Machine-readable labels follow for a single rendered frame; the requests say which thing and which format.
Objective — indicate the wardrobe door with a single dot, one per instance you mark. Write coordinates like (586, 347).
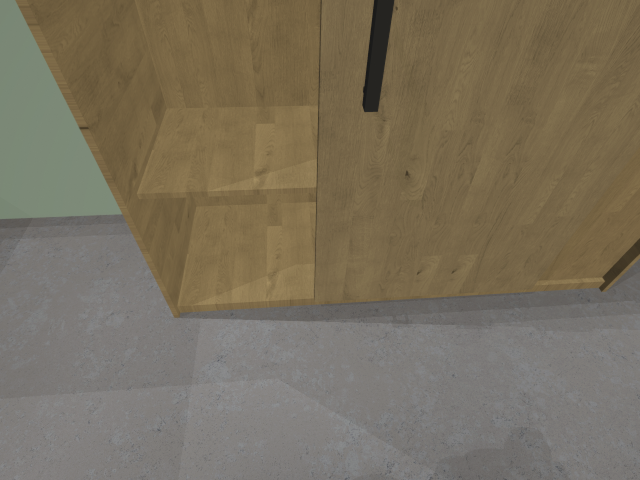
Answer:
(606, 234)
(501, 124)

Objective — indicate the handle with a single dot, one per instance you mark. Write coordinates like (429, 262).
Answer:
(379, 36)

